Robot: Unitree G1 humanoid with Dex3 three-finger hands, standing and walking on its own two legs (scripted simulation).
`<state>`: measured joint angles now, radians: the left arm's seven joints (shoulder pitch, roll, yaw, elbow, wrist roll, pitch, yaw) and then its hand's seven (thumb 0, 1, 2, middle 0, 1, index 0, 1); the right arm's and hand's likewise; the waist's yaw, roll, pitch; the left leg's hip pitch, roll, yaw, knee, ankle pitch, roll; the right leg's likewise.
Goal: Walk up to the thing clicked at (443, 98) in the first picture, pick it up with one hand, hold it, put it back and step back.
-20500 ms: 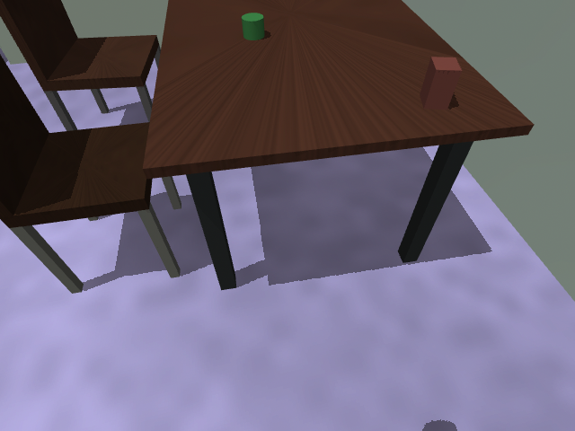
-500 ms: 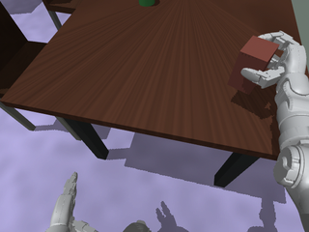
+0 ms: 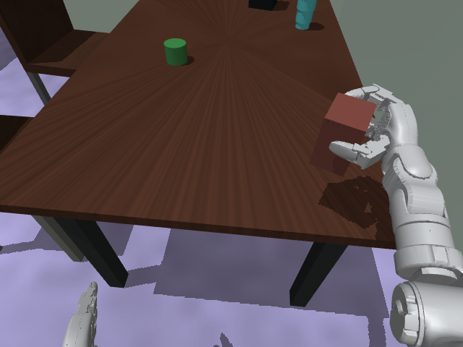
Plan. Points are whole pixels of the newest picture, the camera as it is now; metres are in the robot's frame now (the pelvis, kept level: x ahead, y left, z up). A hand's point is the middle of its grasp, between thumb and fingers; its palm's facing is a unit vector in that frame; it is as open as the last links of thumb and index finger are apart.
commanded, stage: lift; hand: right
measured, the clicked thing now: (340, 136) +0.42 -0.15 +0.17
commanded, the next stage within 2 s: hold in 0.72 s
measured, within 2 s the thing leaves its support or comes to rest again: neither
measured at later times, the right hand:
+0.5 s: hand (377, 145) +0.34 -0.16 +0.22, palm faces +0.04 +1.00 -0.03, open 10.9 cm
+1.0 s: hand (398, 148) +0.31 -0.17 +0.24, palm faces +0.05 +1.00 -0.04, open 10.9 cm
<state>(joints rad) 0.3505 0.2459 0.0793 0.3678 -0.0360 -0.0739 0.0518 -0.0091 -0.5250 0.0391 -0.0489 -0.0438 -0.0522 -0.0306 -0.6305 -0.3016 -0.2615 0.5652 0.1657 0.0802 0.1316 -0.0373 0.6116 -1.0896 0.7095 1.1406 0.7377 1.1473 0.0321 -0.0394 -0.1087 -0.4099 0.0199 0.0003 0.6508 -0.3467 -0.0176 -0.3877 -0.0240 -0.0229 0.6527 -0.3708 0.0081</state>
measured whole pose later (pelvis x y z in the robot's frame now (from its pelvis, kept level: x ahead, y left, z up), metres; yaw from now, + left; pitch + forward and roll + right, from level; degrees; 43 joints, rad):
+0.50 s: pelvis -0.03 +0.01 +0.01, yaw -1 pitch -1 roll +0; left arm 0.29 0.24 0.08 0.54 -0.04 -0.13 0.06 -0.01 -0.52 0.03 -0.04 -0.04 -0.05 -0.02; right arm -0.44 -0.29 -0.26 0.15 0.22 0.37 0.13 -0.04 0.61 -1.09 0.72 1.13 0.75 1.13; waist 0.01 -0.06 -0.06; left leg -0.28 0.02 0.02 0.59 -0.30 -0.01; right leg -0.26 -0.02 -0.01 0.57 -0.30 0.02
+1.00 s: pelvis -0.03 +0.00 +0.01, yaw -1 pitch -2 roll +0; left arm 0.25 0.24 0.10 0.62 -0.04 -0.19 0.06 -0.01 -0.51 0.02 -0.04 -0.04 -0.05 -0.02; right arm -0.38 -0.30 -0.28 -0.03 0.23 0.51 0.14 -0.04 0.61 -1.09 0.72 1.13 0.74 1.14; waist 0.00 -0.07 -0.06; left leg -0.24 0.03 0.02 0.55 -0.28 -0.01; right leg -0.22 -0.01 0.00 0.55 -0.29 0.01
